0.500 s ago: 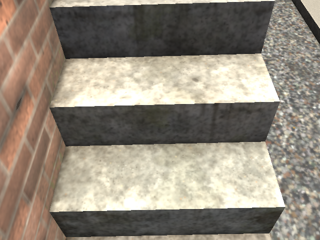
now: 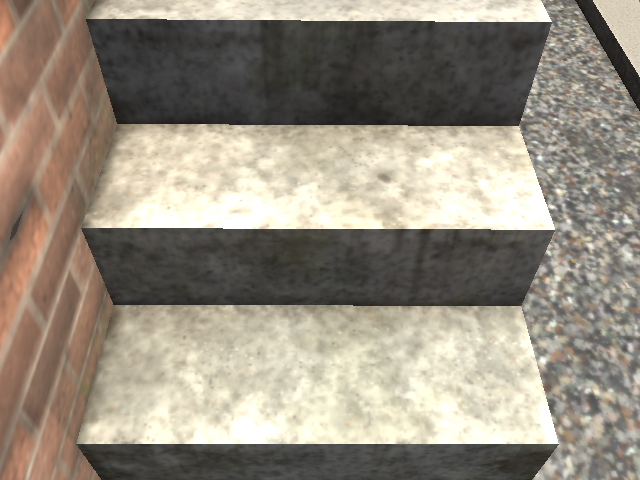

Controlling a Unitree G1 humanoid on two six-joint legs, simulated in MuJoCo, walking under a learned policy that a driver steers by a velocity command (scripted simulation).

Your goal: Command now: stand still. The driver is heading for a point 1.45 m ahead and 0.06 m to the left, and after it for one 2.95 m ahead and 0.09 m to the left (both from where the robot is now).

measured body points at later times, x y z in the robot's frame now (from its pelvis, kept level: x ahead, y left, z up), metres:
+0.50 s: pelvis +0.01 +0.01 +0.00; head +0.01 +0.02 +0.45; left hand -0.04 +0.25 -0.16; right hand -0.08 -0.20 -0.15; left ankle -0.05 +0.14 -0.74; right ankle -0.03 -0.07 -0.73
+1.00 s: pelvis +0.16 +0.05 +0.09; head +0.16 +0.05 +0.54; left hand +0.09 +0.28 -0.06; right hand +0.38 -0.13 +0.02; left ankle +0.25 +0.13 -0.54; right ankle +0.03 -0.07 -0.58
